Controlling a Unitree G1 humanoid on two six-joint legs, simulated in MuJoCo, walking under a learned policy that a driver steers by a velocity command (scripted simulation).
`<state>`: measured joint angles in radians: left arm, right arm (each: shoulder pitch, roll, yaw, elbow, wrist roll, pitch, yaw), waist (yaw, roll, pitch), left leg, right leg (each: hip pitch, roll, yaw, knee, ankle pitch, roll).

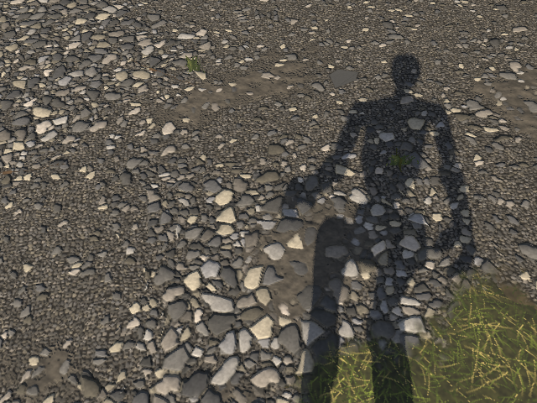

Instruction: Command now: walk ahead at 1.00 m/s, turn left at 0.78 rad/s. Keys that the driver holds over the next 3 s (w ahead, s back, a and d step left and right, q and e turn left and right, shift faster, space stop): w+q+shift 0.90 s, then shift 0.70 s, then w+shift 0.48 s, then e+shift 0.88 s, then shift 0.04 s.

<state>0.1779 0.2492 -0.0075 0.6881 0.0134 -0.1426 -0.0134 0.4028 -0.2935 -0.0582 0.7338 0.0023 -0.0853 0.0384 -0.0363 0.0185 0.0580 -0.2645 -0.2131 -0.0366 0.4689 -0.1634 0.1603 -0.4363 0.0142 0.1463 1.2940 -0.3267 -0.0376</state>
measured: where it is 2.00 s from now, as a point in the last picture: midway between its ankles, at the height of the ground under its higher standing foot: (115, 239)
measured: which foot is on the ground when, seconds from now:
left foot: down 0.00-0.26, up 0.28-0.74, down 0.76-1.00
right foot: up 0.00-0.26, down 0.28-0.76, up 0.78-1.00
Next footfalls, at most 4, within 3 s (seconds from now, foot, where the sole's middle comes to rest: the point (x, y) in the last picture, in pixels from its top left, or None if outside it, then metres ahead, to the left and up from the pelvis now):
0.28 right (349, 398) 0.50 -0.14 -0.77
0.76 left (183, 316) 0.74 0.28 -0.77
1.16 right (126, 215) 1.11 0.49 -0.77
1.50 left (93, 279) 0.87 0.55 -0.76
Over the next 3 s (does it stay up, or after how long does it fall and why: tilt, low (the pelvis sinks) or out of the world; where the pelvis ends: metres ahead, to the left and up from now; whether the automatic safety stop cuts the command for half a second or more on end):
stays up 1.21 0.83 0.01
